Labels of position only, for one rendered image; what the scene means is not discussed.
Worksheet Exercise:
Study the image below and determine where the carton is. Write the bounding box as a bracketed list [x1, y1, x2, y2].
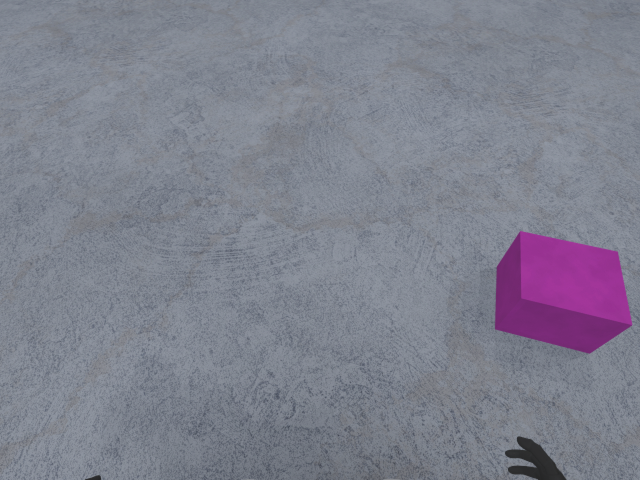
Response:
[495, 231, 632, 354]

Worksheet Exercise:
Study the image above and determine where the robot right hand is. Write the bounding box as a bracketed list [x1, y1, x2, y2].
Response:
[505, 436, 566, 480]

